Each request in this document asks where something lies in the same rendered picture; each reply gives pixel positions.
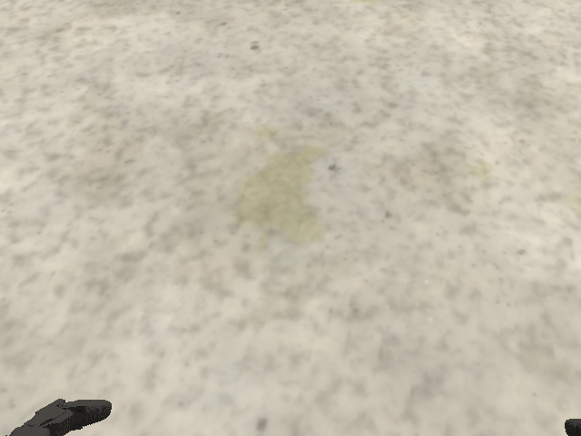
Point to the left robot hand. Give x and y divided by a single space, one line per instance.
60 417

